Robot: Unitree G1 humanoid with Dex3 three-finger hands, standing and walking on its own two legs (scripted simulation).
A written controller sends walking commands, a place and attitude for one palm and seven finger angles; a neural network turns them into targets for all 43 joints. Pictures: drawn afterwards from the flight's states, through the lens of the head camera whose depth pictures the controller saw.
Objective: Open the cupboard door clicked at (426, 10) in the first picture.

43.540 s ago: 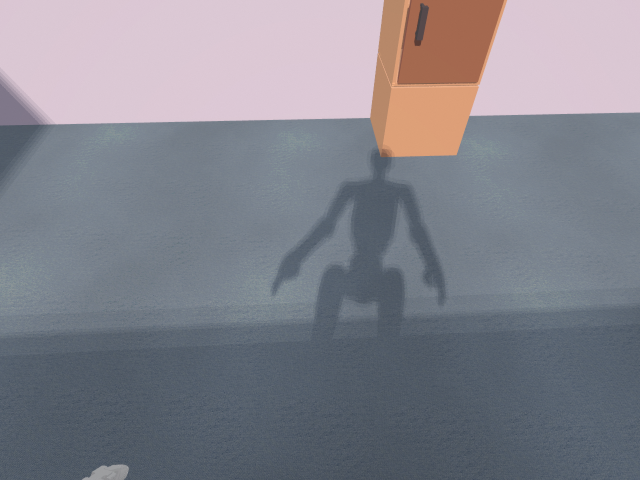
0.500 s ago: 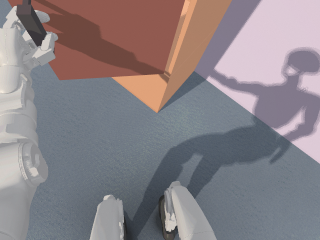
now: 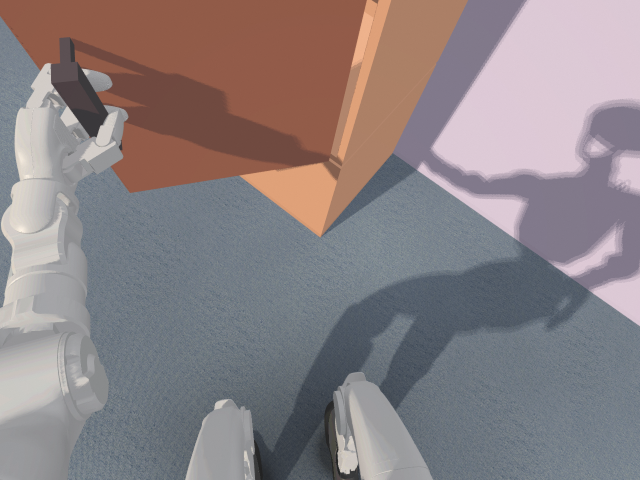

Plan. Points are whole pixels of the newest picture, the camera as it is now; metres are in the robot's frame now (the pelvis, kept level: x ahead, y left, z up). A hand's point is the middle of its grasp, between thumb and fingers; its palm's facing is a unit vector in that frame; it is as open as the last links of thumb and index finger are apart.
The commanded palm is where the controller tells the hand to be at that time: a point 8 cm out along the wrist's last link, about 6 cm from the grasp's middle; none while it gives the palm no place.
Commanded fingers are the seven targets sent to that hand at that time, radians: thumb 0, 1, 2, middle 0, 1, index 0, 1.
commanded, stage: pull the door open along its arc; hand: left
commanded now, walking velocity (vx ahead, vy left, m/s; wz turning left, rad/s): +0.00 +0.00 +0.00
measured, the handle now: (90, 97) +0.57 +0.22 +0.04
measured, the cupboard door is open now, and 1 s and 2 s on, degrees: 52 94 96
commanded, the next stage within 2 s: open thumb and fingers to let go in 0.82 s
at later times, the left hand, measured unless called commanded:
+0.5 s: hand (181, 228) +0.40 +0.12 +0.03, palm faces +0.45 -0.89 +0.00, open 6.5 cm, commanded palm +0.33 +0.16 +0.03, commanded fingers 0.00 0.90 0.90 -0.40 -1.35 -0.40 -1.35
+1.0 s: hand (261, 283) +0.33 +0.04 +0.03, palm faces +0.40 -0.92 -0.04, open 6.5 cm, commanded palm +0.29 +0.09 +0.03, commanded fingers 0.00 0.55 0.75 -0.38 -1.31 -0.38 -1.31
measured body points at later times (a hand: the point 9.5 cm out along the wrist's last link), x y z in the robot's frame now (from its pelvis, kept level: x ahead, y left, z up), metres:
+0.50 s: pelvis +0.00 -0.02 +0.01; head +0.12 -0.01 +0.45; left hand +0.37 +0.16 +0.04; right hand +0.16 -0.24 -0.11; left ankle -0.01 +0.10 -0.62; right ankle +0.05 -0.13 -0.62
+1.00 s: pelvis +0.00 -0.04 +0.02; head +0.10 -0.05 +0.46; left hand +0.30 +0.08 +0.04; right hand +0.18 -0.25 -0.11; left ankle -0.01 +0.10 -0.62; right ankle +0.05 -0.13 -0.62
